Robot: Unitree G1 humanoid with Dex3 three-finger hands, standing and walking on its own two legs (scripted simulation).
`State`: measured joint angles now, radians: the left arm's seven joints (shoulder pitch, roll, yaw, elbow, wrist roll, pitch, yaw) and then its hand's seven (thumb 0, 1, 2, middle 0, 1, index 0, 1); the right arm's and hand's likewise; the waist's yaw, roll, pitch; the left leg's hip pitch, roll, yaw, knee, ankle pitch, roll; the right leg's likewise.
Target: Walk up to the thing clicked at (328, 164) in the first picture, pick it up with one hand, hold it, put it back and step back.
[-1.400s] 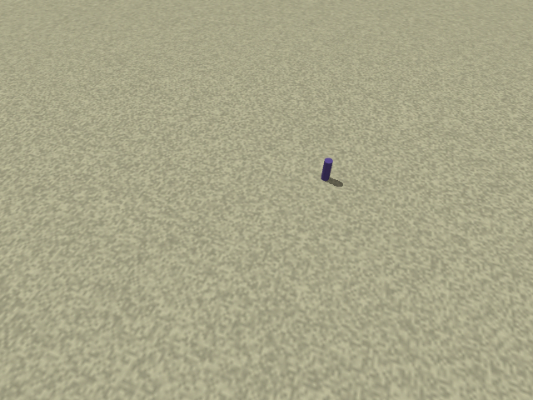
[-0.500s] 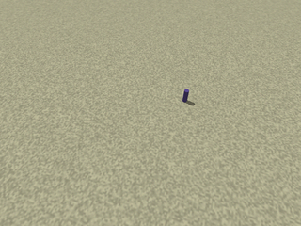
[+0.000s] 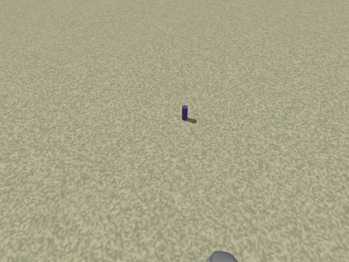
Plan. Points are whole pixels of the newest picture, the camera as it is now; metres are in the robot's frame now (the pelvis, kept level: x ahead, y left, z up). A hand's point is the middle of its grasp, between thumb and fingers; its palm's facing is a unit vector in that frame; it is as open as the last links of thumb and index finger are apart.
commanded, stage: walk up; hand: left
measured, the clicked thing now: (184, 112) +1.23 -0.07 -0.70
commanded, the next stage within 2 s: none
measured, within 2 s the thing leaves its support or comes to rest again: neither
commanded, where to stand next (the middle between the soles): +0.80 -0.18 m, yaw -15 degrees
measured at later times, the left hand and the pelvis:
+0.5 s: hand (101, 217) +0.26 +0.23 -0.16, palm faces -0.15 -0.93 -0.33, open 7.4 cm; pelvis +0.21 -0.04 -0.02, yaw -9 degrees
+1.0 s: hand (147, 123) +0.60 +0.11 -0.12, palm faces -0.29 -0.87 -0.41, open 7.4 cm; pelvis +0.41 -0.11 -0.01, yaw -15 degrees
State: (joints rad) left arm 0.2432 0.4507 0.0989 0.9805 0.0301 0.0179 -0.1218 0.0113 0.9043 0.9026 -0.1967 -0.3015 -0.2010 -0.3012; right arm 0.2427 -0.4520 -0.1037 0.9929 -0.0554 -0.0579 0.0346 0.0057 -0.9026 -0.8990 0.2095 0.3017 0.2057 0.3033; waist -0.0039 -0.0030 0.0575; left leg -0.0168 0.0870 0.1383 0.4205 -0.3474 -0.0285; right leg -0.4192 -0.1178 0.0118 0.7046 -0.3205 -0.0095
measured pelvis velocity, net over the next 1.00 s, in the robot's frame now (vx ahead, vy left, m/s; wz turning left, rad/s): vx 0.41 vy -0.11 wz -0.26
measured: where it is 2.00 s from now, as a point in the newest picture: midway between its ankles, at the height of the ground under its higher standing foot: (201, 173)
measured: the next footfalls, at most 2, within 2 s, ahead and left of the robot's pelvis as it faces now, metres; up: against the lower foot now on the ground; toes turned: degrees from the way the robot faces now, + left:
right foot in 0.04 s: +0.15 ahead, -0.17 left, +0.00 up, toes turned -6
left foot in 0.46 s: +0.35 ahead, +0.06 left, +0.00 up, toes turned -3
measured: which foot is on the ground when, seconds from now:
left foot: down 0.00-0.08, up 0.10-0.44, down 0.46-0.94, up 0.96-1.00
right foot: up 0.00-0.02, down 0.04-0.50, up 0.52-0.88, down 0.90-1.00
